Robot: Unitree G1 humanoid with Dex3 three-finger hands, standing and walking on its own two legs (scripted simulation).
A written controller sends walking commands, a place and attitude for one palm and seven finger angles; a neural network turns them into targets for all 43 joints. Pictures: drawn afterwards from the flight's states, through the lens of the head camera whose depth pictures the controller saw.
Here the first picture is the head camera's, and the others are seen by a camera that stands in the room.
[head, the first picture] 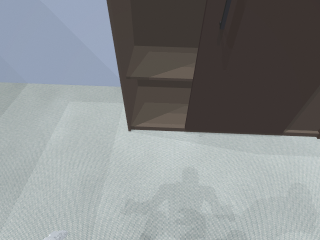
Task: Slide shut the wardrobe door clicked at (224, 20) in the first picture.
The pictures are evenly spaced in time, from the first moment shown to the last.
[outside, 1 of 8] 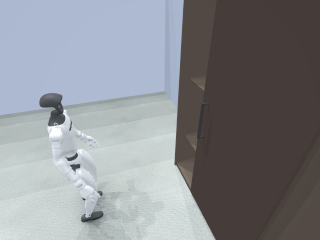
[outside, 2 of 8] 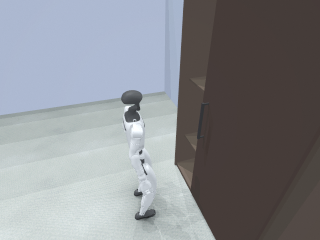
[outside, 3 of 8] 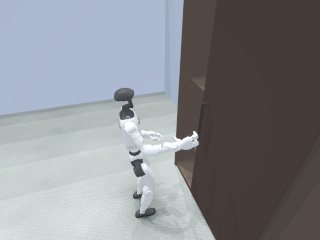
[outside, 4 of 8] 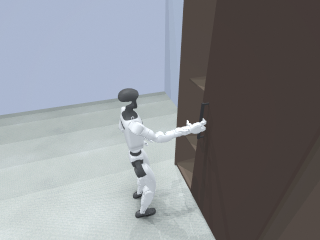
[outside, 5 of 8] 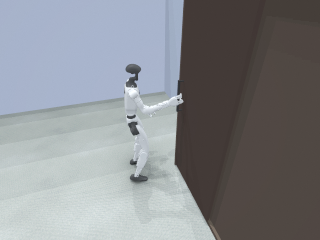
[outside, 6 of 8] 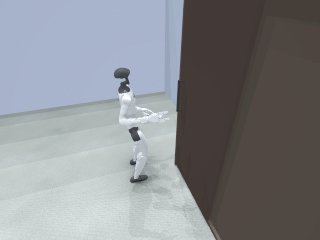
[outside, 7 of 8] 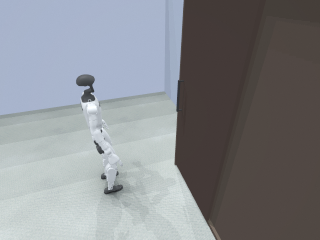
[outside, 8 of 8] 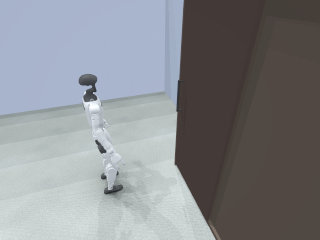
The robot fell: no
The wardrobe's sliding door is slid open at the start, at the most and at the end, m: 0.44 0.44 0.00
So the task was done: yes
